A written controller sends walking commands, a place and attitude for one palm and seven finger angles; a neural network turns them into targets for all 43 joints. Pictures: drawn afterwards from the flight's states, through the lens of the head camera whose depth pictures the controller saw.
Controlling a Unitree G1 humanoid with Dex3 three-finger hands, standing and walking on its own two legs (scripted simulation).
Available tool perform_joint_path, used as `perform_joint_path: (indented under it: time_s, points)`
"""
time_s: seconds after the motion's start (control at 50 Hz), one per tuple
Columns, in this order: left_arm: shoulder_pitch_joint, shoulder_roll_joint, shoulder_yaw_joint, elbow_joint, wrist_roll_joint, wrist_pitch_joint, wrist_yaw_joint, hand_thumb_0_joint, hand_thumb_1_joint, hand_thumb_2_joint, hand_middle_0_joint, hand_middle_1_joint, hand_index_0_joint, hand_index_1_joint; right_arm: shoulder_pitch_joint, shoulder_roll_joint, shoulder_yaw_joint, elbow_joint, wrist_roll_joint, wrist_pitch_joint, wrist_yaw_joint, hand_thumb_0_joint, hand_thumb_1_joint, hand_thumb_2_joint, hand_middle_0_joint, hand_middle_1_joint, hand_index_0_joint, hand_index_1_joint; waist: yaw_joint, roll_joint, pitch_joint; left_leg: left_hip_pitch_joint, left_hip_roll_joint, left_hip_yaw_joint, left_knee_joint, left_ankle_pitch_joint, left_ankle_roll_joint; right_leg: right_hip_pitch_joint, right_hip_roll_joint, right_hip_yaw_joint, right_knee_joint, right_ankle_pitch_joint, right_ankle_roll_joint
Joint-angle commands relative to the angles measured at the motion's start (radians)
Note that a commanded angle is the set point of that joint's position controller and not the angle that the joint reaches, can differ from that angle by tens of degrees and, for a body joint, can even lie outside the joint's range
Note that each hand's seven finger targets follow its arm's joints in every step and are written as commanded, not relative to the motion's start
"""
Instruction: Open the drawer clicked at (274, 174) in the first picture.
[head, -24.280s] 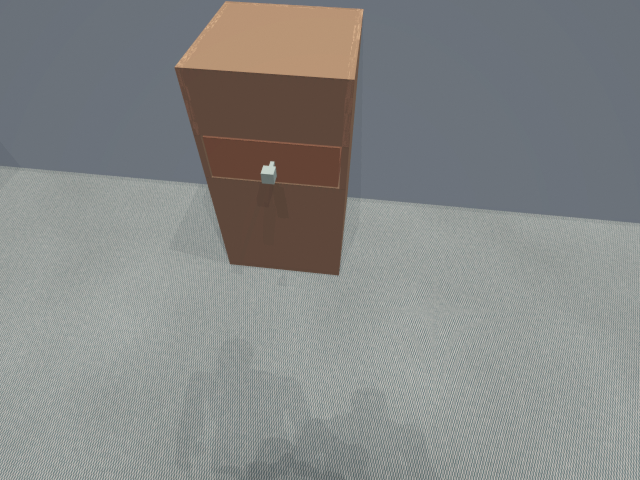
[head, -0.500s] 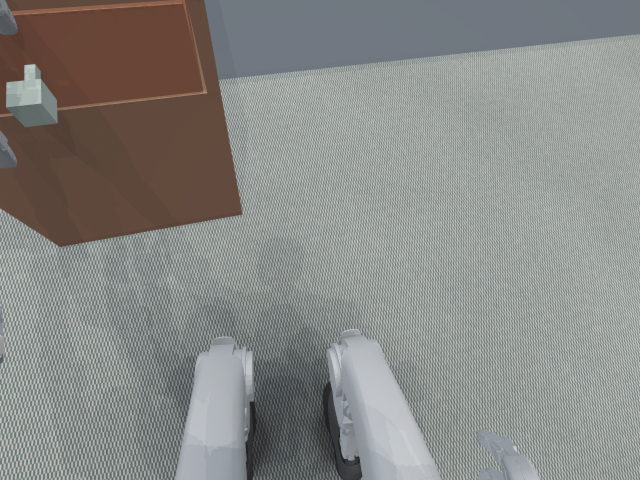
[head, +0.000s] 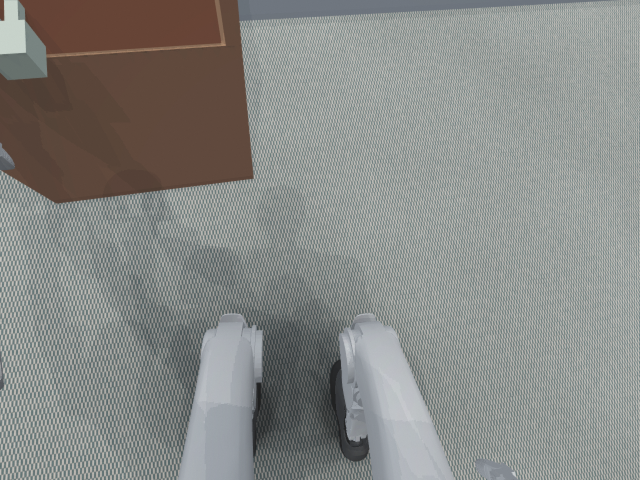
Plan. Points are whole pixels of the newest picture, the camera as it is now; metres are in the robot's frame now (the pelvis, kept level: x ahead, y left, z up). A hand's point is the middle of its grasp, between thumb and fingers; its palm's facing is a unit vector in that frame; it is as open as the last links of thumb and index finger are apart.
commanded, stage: close the thumb around the handle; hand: left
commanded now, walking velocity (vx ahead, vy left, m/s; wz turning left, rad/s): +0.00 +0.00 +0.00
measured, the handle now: (15, 34) +0.56 +0.33 +0.02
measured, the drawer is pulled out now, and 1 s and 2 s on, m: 0.00 0.00 0.00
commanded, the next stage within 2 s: pull the drawer open in 0.64 s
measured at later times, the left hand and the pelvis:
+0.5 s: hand out of the picture +0.51 +0.38 +0.00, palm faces +0.01 +0.02 -1.00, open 6.7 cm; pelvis +0.01 +0.00 +0.01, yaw +0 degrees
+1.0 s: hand out of the picture +0.50 +0.37 +0.00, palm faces -0.08 -0.02 -1.00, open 5.0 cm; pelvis +0.01 +0.00 +0.02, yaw -1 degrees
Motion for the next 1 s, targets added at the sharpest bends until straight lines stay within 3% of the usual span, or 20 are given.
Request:
perform_joint_path:
  time_s: [0.0,0.02,0.06,0.1,0.12,0.26,0.36,0.42,0.48,0.52,0.58,0.68,0.74,0.84,0.94,0.98]
  points:
    - [-0.361,0.328,0.062,-0.104,0.014,0.135,-0.012,0.000,-0.276,0.396,-0.316,-1.224,-0.316,-1.224,0.245,-0.229,-0.077,-0.020,-0.002,-0.004,-0.008,0.000,-0.900,-0.900,0.200,0.300,0.200,0.300,-0.049,0.219,-0.680,0.673,0.031,-0.022,-0.309,0.169,0.016,0.283,0.016,-0.041,-0.257,0.127,-0.064]
    - [-0.362,0.317,0.044,-0.101,0.020,0.148,-0.020,0.000,-0.220,0.420,-0.320,-1.230,-0.320,-1.230,0.243,-0.226,-0.076,-0.020,0.000,-0.002,-0.007,0.000,-0.900,-0.900,0.200,0.300,0.200,0.300,-0.053,0.238,-0.666,0.676,0.030,-0.015,-0.311,0.165,0.018,0.283,0.018,-0.039,-0.268,0.124,-0.063]
    - [-0.353,0.281,0.004,-0.066,0.025,0.165,-0.040,0.000,-0.108,0.468,-0.328,-1.242,-0.328,-1.242,0.231,-0.215,-0.069,-0.022,0.004,-0.004,-0.007,0.000,-0.900,-0.900,0.200,0.300,0.200,0.300,-0.064,0.194,-0.590,0.617,0.026,-0.004,-0.319,0.111,0.028,0.302,0.022,-0.035,-0.295,0.099,-0.062]
    - [-0.354,0.305,0.007,-0.053,0.031,0.157,-0.059,0.000,0.004,0.516,-0.336,-1.254,-0.336,-1.254,0.215,-0.207,-0.057,-0.025,0.005,-0.008,-0.013,0.000,-0.900,-0.900,0.200,0.300,0.200,0.300,-0.067,0.155,-0.540,0.550,0.026,0.013,-0.312,0.082,0.039,0.338,0.023,-0.021,-0.309,0.087,-0.058]
    - [-0.352,0.312,0.001,-0.043,0.038,0.149,-0.068,0.000,0.060,0.540,-0.340,-1.260,-0.340,-1.260,0.213,-0.207,-0.055,-0.028,0.004,-0.008,-0.018,0.000,-0.900,-0.900,0.200,0.300,0.200,0.300,-0.067,0.175,-0.524,0.534,0.022,0.021,-0.308,0.068,0.040,0.340,0.024,-0.016,-0.311,0.076,-0.058]
    - [-0.284,0.272,0.005,-0.047,0.045,0.029,-0.081,0.000,0.452,0.708,-0.368,-1.302,-0.368,-1.302,0.185,-0.197,-0.061,-0.054,-0.009,-0.017,-0.025,0.000,-0.900,-0.900,0.200,0.300,0.200,0.300,-0.051,0.194,-0.458,0.507,0.024,0.020,-0.282,0.075,0.037,0.271,0.031,-0.018,-0.277,0.067,-0.071]
    - [-0.280,0.277,0.032,-0.033,0.033,-0.006,-0.046,0.000,0.732,0.828,-0.388,-1.332,-0.388,-1.332,0.193,-0.208,-0.073,-0.055,-0.014,-0.019,-0.022,0.000,-0.900,-0.900,0.200,0.300,0.200,0.300,-0.056,0.162,-0.492,0.494,0.025,0.017,-0.262,0.082,0.035,0.261,0.029,-0.020,-0.253,0.076,-0.067]
    - [-0.294,0.296,0.058,-0.073,0.033,0.002,-0.021,0.000,0.900,0.900,-0.400,-1.350,-0.400,-1.350,0.216,-0.220,-0.084,-0.050,-0.019,-0.012,-0.015,0.000,-0.900,-0.900,0.200,0.300,0.200,0.300,-0.041,0.223,-0.597,0.585,0.027,0.005,-0.269,0.138,0.023,0.256,0.024,-0.028,-0.232,0.104,-0.068]
    - [-0.309,0.302,0.069,-0.082,0.020,0.031,-0.001,0.000,0.900,0.900,-0.400,-1.350,-0.400,-1.350,0.221,-0.226,-0.086,-0.041,-0.017,-0.009,-0.010,0.000,-0.900,-0.900,0.200,0.300,0.200,0.300,-0.046,0.198,-0.616,0.593,0.028,0.000,-0.278,0.139,0.023,0.277,0.021,-0.031,-0.239,0.114,-0.063]
    - [-0.329,0.304,0.066,-0.094,0.019,0.054,0.002,0.000,0.900,0.900,-0.400,-1.350,-0.400,-1.350,0.230,-0.228,-0.088,-0.034,-0.016,-0.008,-0.006,0.000,-0.900,-0.900,0.200,0.300,0.200,0.300,-0.046,0.215,-0.651,0.624,0.028,-0.006,-0.289,0.146,0.020,0.283,0.019,-0.033,-0.245,0.114,-0.062]
    - [-0.335,0.305,0.048,-0.065,0.020,0.096,-0.007,0.000,0.900,0.900,-0.400,-1.350,-0.400,-1.350,0.223,-0.226,-0.083,-0.028,-0.011,-0.010,-0.007,0.000,-0.900,-0.900,0.200,0.300,0.200,0.300,-0.058,0.175,-0.616,0.582,0.027,0.001,-0.292,0.103,0.029,0.301,0.021,-0.032,-0.263,0.098,-0.058]
    - [-0.341,0.326,0.031,-0.043,0.032,0.123,-0.042,0.000,0.900,0.900,-0.400,-1.350,-0.400,-1.350,0.213,-0.218,-0.067,-0.032,-0.004,-0.013,-0.012,0.000,-0.900,-0.900,0.200,0.300,0.200,0.300,-0.057,0.188,-0.575,0.538,0.021,0.016,-0.296,0.070,0.035,0.326,0.023,-0.022,-0.281,0.077,-0.059]
    - [-0.340,0.290,-0.001,-0.032,0.040,0.115,-0.060,0.000,0.900,0.900,-0.400,-1.350,-0.400,-1.350,0.208,-0.211,-0.062,-0.038,-0.002,-0.017,-0.017,0.000,-0.900,-0.900,0.200,0.300,0.200,0.300,-0.067,0.183,-0.526,0.531,0.021,0.011,-0.301,0.051,0.037,0.297,0.023,-0.025,-0.283,0.065,-0.061]
    - [-0.200,0.258,0.012,-0.028,0.025,0.078,-0.085,0.000,0.900,0.900,-0.400,-1.350,-0.400,-1.350,0.193,-0.201,-0.066,-0.058,-0.003,-0.015,-0.018,0.000,-0.900,-0.900,0.200,0.300,0.200,0.300,-0.030,0.143,-0.510,0.510,0.022,0.029,-0.292,0.079,0.040,0.334,0.030,-0.014,-0.288,0.079,-0.063]
    - [-0.120,0.258,0.068,-0.160,0.004,0.003,-0.088,0.000,0.900,0.900,-0.400,-1.350,-0.400,-1.350,0.180,-0.196,-0.083,-0.068,-0.009,-0.008,-0.018,0.000,-0.900,-0.900,0.200,0.300,0.200,0.300,0.019,0.193,-0.582,0.586,0.031,0.027,-0.297,0.159,0.031,0.350,0.032,-0.011,-0.272,0.118,-0.072]
    - [-0.056,0.241,0.081,-0.160,0.014,-0.013,-0.068,0.000,0.900,0.900,-0.400,-1.350,-0.400,-1.350,0.178,-0.196,-0.092,-0.062,-0.015,-0.003,-0.016,0.000,-0.900,-0.900,0.200,0.300,0.200,0.300,0.032,0.185,-0.597,0.619,0.034,0.023,-0.297,0.201,0.027,0.340,0.034,-0.013,-0.265,0.134,-0.073]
